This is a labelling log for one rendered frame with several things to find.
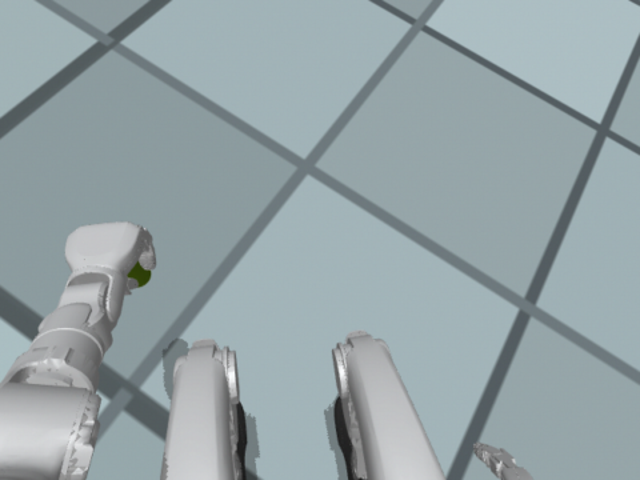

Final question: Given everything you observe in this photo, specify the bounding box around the can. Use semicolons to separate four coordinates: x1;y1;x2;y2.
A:
127;261;151;288

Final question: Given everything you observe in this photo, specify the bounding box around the right robot foot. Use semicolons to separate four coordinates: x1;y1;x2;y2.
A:
334;396;364;480

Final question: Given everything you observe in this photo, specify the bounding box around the left robot hand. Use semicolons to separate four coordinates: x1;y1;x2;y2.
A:
65;222;156;295

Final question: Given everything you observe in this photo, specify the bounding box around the right robot hand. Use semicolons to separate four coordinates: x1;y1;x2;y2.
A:
473;443;533;480

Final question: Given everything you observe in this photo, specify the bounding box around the left robot arm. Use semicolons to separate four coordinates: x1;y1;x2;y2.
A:
0;266;126;480

